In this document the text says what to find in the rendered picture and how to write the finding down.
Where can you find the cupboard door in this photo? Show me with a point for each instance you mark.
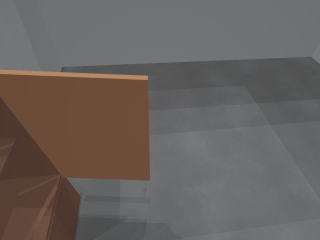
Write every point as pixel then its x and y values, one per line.
pixel 89 125

